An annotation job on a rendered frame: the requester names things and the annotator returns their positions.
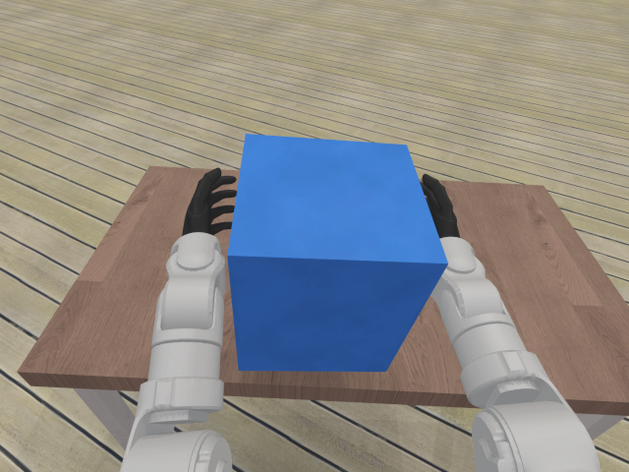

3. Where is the right robot forearm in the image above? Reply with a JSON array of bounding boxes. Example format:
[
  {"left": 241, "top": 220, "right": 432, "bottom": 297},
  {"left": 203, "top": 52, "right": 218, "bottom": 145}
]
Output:
[{"left": 430, "top": 237, "right": 600, "bottom": 471}]

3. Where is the right robot upper arm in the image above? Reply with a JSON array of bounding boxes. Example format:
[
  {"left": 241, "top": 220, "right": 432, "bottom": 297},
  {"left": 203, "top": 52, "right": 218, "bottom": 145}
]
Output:
[{"left": 472, "top": 400, "right": 600, "bottom": 472}]

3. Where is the table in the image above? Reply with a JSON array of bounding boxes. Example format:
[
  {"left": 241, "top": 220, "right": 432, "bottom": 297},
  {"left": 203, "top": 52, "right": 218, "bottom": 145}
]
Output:
[{"left": 17, "top": 166, "right": 629, "bottom": 451}]

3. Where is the left robot upper arm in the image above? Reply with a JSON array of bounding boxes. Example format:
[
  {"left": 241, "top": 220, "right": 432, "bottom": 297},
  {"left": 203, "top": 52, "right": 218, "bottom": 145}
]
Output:
[{"left": 121, "top": 430, "right": 232, "bottom": 472}]

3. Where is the carton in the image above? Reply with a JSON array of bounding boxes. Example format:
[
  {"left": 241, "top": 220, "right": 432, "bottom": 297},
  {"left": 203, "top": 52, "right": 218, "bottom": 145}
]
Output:
[{"left": 227, "top": 134, "right": 448, "bottom": 372}]

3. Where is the robot left hand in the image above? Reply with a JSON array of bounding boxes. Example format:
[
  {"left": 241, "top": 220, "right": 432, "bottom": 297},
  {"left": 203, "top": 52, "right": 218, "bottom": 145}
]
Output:
[{"left": 182, "top": 168, "right": 237, "bottom": 236}]

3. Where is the robot right hand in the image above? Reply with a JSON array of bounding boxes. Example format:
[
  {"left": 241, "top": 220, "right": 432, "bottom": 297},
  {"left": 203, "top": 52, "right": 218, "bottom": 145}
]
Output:
[{"left": 420, "top": 174, "right": 460, "bottom": 239}]

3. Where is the left robot forearm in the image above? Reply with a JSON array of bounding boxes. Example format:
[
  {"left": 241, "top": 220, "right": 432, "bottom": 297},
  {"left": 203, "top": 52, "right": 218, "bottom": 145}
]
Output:
[{"left": 120, "top": 232, "right": 226, "bottom": 472}]

